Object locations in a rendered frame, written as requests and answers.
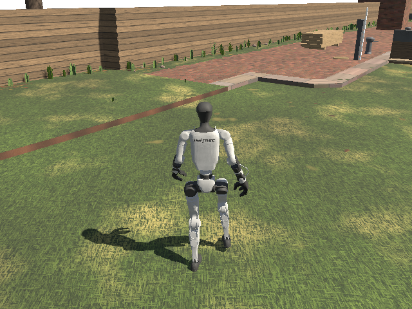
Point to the left robot upper arm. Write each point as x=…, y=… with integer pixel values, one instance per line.
x=184, y=136

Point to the right robot hand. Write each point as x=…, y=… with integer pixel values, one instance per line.
x=244, y=187

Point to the right robot upper arm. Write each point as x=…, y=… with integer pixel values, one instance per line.
x=228, y=145

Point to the right robot forearm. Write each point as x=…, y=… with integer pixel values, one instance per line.
x=238, y=171

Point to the left robot thigh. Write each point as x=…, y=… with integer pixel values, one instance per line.
x=192, y=198

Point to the humanoid robot head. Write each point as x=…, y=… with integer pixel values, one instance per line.
x=204, y=111

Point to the left robot forearm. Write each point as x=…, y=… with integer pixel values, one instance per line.
x=176, y=167

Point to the left robot hand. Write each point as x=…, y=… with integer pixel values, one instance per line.
x=177, y=177

